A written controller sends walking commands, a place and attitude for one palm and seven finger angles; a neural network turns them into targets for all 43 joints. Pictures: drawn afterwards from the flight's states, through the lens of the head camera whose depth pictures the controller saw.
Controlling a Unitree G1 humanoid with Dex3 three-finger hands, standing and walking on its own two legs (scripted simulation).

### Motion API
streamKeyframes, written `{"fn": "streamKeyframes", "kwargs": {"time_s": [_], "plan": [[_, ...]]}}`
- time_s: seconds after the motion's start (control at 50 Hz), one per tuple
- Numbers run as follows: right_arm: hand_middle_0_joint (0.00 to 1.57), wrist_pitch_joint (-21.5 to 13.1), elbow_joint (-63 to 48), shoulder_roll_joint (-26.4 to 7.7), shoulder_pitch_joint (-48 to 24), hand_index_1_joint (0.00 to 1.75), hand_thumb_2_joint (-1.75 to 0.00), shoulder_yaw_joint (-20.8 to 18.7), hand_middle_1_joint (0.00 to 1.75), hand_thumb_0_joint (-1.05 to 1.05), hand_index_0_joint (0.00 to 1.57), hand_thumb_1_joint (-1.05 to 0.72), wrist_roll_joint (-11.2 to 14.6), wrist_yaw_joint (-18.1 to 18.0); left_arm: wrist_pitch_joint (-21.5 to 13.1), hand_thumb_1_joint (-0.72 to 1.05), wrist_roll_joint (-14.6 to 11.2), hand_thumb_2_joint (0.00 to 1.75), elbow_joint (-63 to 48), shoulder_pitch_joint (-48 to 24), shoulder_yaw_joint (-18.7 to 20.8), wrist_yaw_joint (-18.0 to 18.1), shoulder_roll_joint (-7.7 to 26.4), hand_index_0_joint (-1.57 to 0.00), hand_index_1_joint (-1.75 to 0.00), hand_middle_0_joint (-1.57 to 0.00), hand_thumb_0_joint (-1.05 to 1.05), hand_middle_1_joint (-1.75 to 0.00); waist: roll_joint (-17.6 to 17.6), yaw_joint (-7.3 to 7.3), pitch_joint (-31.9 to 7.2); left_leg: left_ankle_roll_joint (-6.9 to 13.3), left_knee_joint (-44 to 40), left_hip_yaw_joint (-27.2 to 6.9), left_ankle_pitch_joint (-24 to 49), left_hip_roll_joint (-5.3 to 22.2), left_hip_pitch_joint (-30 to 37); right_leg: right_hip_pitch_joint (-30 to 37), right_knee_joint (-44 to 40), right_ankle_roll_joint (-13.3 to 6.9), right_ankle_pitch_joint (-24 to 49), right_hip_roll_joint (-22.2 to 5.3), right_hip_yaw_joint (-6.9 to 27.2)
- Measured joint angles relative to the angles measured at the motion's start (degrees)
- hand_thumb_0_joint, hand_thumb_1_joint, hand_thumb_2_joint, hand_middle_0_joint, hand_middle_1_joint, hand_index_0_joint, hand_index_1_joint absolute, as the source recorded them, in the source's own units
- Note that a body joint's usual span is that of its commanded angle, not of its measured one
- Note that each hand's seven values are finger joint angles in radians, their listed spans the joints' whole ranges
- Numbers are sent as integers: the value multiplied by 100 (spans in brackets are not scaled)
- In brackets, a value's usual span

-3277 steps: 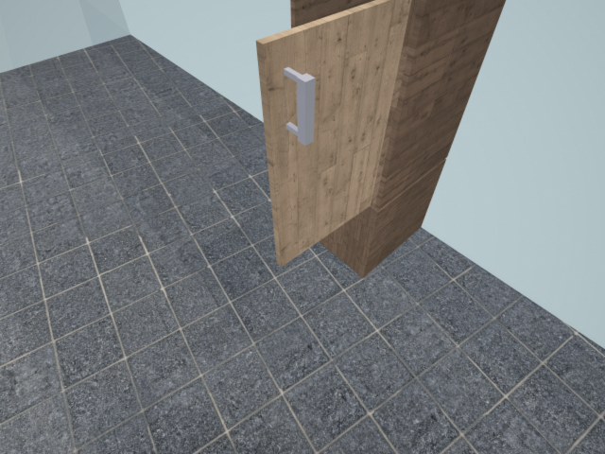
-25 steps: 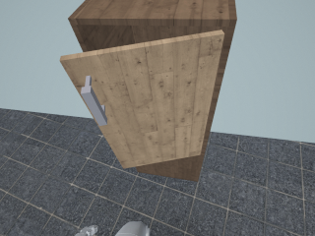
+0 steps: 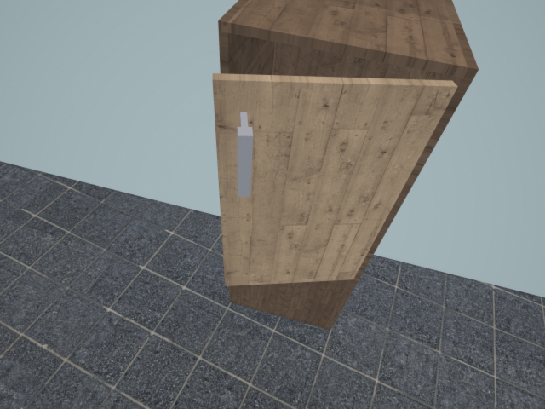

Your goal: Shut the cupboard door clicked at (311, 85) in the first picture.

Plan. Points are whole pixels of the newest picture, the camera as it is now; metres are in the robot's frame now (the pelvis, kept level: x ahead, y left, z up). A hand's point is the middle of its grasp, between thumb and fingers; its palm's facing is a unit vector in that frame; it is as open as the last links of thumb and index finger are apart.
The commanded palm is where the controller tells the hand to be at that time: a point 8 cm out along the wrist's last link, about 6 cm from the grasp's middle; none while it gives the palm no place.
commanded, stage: come to a stop and stand still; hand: left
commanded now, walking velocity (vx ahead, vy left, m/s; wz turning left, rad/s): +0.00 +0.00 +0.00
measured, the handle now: (243, 155) +0.45 +0.10 +0.14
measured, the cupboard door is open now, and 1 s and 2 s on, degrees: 20 20 20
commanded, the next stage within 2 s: look again from close up in 0.74 s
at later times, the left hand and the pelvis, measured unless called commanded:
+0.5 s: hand out of the picture +0.04 +0.16 -0.18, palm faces +0.04 -0.99 -0.16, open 7.3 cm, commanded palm none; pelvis +0.05 +0.00 +0.00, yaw +0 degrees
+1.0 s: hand out of the picture +0.07 +0.20 -0.18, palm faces +0.03 -0.97 -0.23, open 7.3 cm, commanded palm none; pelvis +0.04 +0.01 -0.01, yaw +0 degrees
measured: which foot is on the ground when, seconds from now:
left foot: down 0.00-1.00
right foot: down 0.00-1.00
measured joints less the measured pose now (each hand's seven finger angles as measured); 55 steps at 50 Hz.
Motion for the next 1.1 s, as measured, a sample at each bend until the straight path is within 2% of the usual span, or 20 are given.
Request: {"fn": "streamKeyframes", "kwargs": {"time_s": [0.08, 0.18, 0.24, 0.4, 0.6, 0.86, 0.9, 0.96, 1.02, 1.1], "plan": [[20, -34, 154, 198, 234, 30, -90, 78, 30, 1, 20, -91, 28, -82, 14, 91, -6, 90, 148, -31, -41, -26, -46, -20, -30, -19, 0, -30, -70, -40, 68, 74, -102, 74, 22, -115, 232, 121, 85, -14, -49, -16, 227], [20, -65, 236, 319, 355, 30, -90, 84, 30, 1, 20, -91, 57, -105, -14, 91, -1, 90, 233, -66, -83, -26, -176, -20, -30, -19, 0, -30, 27, -86, 171, 128, -45, 150, -93, -206, 371, 180, 193, 50, 198, -41, 412], [21, -86, 257, 335, 376, 30, -90, 63, 30, 1, 20, -91, 64, -94, -55, 91, -4, 90, 266, -49, -105, -4, -274, -20, -30, -19, 0, -30, 173, -111, 171, 116, -37, 148, -171, -155, 408, 206, 216, 130, 133, 8, 405], [21, -231, 195, 285, 264, 30, -90, 35, 30, 0, 20, -91, 79, -112, -194, 92, -34, 90, 330, -33, -153, 88, -465, -20, -30, -19, 1, -30, 380, -203, 180, 18, -200, 66, -236, 50, 424, 250, 42, 40, 24, 183, 268], [20, -273, 189, 155, 112, 30, -90, 6, 30, 0, 20, -91, 74, -208, -257, 94, -56, 90, 361, -116, -141, 139, -378, -20, -30, -20, 2, -30, 349, -204, 145, -74, -271, -32, -361, 206, 578, 389, 70, -35, -187, 302, 128], [20, -252, 177, 134, 38, 30, -90, 25, 30, 0, 20, -91, 57, -168, -283, 94, -59, 90, 212, -351, -147, 156, -266, -20, -30, -19, 1, -30, 375, -204, 130, -55, -134, 5, -406, 222, 594, 477, 57, -10, -179, 311, 129], [20, -283, 50, 91, -15, 30, -90, -12, 30, 0, 20, -91, 90, -141, -399, 93, -49, 90, 115, -347, -165, 183, -266, -20, -30, -20, 1, -30, 388, -226, 207, -35, 397, 67, -428, 189, 287, 328, 242, -15, -125, 265, 157], [20, -335, -182, -34, 44, 30, -90, -95, 30, 0, 20, -91, 105, -150, -348, 92, -57, 90, -17, -235, -210, 190, -253, -20, -30, -20, 0, -30, 489, -309, 81, 26, 383, 82, -628, 97, 275, 174, 509, 44, -288, 161, 169], [20, -319, -230, -78, 25, 30, -90, -106, 30, 0, 20, -91, 49, -150, -222, 92, -43, 90, -35, -231, -209, 161, -189, -20, -30, -20, 0, -30, 481, -269, 33, 120, 496, 160, -660, -28, 299, 129, 728, 138, -378, 56, 272], [20, -303, -291, -91, 33, 30, -90, -57, 30, 0, 20, -91, 28, -118, -168, 91, -47, 90, -97, -198, -213, 114, -106, -20, -30, -19, 0, -30, 468, -229, 7, 146, 466, 243, -582, -107, 393, 156, 785, 109, -338, 8, 375]]}}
